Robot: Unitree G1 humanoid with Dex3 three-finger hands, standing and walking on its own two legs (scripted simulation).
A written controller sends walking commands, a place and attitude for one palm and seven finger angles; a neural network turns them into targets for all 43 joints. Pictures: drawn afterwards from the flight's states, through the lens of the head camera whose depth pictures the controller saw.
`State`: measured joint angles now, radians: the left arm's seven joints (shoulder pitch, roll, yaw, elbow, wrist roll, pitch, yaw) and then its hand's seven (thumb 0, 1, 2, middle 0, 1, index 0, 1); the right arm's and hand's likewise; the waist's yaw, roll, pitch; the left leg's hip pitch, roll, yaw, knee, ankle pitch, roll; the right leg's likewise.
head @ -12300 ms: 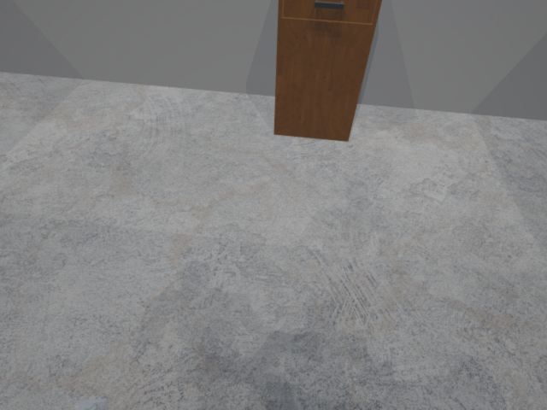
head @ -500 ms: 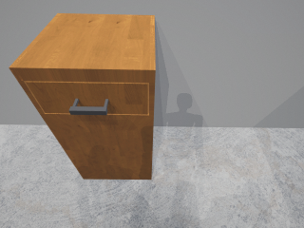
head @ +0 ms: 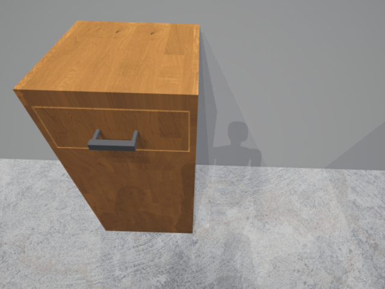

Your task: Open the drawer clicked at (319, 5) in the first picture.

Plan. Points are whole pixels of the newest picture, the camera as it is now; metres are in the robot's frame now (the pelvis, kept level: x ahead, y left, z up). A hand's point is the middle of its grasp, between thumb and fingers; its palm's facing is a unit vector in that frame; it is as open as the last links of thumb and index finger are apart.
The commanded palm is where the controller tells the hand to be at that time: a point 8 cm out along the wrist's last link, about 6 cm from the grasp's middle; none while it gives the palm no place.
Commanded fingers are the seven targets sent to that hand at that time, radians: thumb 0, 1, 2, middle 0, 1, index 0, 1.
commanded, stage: look again from close up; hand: left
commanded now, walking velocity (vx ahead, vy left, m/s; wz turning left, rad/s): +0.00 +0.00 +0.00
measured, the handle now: (114, 139) +0.49 +0.26 -0.01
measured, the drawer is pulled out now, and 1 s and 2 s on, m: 0.00 0.00 0.00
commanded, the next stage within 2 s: raise the hand with hooked fingers in 0.44 s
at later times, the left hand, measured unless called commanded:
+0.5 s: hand out of the picture -0.02 +0.24 -0.18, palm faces -0.01 -0.98 -0.19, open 7.4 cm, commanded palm none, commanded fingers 0.00 0.90 0.90 -0.20 -0.30 -0.20 -0.30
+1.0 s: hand out of the picture +0.11 +0.27 -0.07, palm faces -0.03 -0.15 -0.99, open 8.8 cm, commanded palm +0.11 +0.29 +0.00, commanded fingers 0.00 0.34 0.66 -0.24 -0.66 -0.24 -0.66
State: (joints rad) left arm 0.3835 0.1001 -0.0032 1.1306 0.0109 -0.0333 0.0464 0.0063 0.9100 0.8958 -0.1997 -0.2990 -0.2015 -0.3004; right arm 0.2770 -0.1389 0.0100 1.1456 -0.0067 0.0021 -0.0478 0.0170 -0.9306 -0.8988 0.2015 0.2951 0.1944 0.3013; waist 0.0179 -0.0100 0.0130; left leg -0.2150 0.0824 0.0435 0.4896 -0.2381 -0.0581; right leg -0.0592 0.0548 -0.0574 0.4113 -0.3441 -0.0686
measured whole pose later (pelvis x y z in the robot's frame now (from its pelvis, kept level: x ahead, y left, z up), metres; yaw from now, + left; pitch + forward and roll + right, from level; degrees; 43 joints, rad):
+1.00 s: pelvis -0.06 +0.05 -0.04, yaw -1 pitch +6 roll +1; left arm 0.42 0.29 -0.15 0.09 1.10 0.03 0.46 0.01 0.56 0.75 -0.24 -0.52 -0.24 -0.52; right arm 0.08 -0.26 -0.02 0.49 -0.04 0.10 0.01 0.01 -0.91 -0.90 0.20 0.30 0.20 0.30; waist 0.10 0.00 -0.12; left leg -0.61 -0.05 0.07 0.83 -0.34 0.07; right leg -0.57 0.06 0.02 0.88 -0.42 -0.05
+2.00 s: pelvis -0.01 +0.05 +0.00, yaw +1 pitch +2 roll +1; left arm -0.08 0.49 -0.09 0.00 0.90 0.15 0.05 0.00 -0.47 0.31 -0.32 -1.19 -0.32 -1.19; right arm 0.08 -0.24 0.03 0.59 0.02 0.18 -0.02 0.01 -0.91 -0.90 0.20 0.30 0.20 0.30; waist 0.08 0.07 -0.04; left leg -0.29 -0.07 0.02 0.52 -0.26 0.06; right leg -0.23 0.05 0.00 0.54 -0.34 -0.06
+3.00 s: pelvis -0.02 +0.05 -0.01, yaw +1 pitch +4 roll +0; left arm -0.27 0.47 -0.13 0.23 0.92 0.09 0.05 0.00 -0.49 0.30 -0.32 -1.20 -0.32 -1.20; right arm 0.15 -0.25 0.02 0.62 0.03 0.18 -0.02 0.01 -0.91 -0.90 0.20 0.30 0.20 0.30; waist 0.05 0.06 -0.04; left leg -0.34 -0.07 0.03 0.52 -0.24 0.07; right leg -0.29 0.05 0.00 0.55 -0.32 -0.05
